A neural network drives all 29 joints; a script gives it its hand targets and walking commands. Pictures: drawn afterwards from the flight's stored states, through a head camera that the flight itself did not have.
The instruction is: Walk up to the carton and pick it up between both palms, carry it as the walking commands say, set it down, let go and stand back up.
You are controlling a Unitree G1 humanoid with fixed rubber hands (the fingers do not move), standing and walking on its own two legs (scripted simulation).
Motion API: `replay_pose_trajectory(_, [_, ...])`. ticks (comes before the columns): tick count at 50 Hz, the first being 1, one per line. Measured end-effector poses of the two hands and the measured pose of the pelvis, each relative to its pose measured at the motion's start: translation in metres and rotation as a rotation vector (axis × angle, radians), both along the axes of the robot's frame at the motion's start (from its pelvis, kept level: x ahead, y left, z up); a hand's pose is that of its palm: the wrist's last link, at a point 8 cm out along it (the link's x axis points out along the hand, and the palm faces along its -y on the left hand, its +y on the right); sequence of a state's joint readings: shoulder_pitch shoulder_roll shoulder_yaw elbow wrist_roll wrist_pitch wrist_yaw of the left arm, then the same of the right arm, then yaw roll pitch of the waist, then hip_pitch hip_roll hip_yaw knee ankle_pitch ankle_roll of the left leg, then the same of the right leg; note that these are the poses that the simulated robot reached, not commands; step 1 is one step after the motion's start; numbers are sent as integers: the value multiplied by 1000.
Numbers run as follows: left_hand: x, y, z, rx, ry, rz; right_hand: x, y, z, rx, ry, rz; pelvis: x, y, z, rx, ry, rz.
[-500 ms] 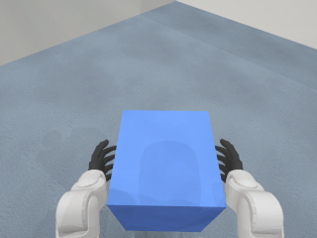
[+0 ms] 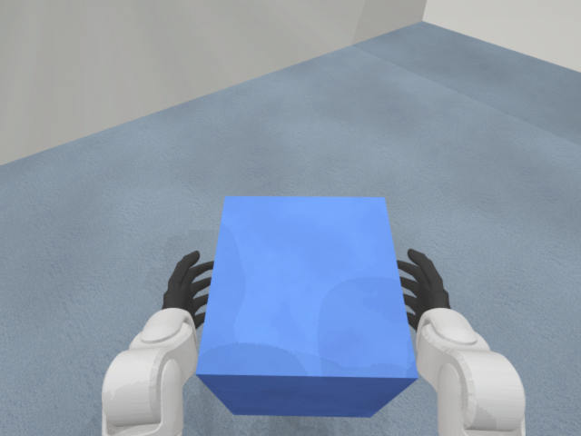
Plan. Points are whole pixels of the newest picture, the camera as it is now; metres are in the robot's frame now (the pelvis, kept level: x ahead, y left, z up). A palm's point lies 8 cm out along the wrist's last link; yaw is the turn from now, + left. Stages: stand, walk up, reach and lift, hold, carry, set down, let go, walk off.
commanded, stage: carry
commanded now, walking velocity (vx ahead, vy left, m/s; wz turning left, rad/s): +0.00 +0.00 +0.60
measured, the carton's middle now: (302, 314) +0.28 -0.01 +0.03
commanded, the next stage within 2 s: none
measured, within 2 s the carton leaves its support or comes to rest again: neither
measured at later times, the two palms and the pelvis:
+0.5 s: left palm (62, 367) +0.20 +0.26 +0.09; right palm (315, 310) +0.26 -0.02 +0.08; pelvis -0.01 +0.07 -0.01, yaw +13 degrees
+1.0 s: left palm out of the picture +0.06 +0.39 +0.06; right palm (174, 356) +0.22 +0.14 +0.07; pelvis -0.06 +0.13 -0.02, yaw +32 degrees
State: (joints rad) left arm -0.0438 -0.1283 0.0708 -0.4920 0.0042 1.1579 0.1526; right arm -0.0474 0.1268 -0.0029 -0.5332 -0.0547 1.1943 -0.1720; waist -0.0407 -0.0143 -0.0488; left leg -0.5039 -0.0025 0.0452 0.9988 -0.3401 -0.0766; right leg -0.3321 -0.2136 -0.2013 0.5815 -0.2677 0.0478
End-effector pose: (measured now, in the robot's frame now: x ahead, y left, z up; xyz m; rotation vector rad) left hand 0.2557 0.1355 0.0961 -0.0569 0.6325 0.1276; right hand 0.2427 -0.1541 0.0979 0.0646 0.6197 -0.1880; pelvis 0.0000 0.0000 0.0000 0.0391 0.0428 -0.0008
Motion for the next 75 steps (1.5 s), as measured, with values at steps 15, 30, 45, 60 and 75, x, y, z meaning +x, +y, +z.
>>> replay_pose_trajectory(15, [-53, 124, -40, -57, 67, 237, 16, 130, -25, -56, 68, 238, -12, 63, -15, -58, -27, 157])
replay_pose_trajectory(30, [-72, 143, 1, 27, -8, 323, 21, 154, -5, 31, -9, 321, -15, 70, -4, -4, 31, 332])
replay_pose_trajectory(45, [-181, 243, -36, -23, 49, 584, -19, 284, -33, -25, 49, 585, -58, 125, -23, -28, -29, 536])
replay_pose_trajectory(60, [-211, 258, -9, 18, 15, 669, -29, 312, -16, 27, 16, 664, -71, 130, -9, -28, 42, 677])
replay_pose_trajectory(75, [-339, 325, -40, -41, 9, 913, -105, 427, -31, -35, 11, 909, -129, 174, -27, -33, -6, 886])
